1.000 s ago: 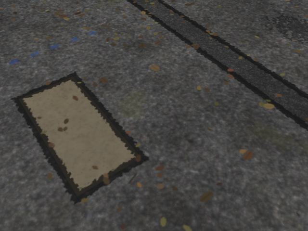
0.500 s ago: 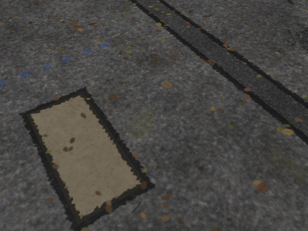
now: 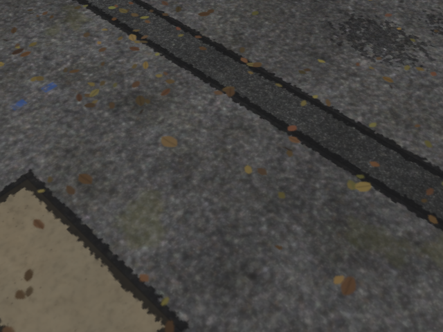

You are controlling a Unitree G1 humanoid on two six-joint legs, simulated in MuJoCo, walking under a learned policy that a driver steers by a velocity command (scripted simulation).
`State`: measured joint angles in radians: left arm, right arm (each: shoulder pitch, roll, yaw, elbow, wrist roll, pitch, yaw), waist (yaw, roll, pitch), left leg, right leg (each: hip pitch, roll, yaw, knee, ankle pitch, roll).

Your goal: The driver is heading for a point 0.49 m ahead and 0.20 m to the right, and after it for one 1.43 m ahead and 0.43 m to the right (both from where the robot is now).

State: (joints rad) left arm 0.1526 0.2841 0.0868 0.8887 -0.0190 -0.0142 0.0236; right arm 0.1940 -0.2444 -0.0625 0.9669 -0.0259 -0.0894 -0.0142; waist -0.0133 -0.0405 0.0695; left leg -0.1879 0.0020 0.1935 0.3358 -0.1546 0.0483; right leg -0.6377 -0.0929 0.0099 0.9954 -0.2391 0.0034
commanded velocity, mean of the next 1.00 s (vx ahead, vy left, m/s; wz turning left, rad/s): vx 0.04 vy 0.00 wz -0.58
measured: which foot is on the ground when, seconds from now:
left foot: down 0.00-0.22, up 0.24-0.64, down 0.66-1.00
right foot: up 0.00-0.18, down 0.20-0.66, up 0.68-1.00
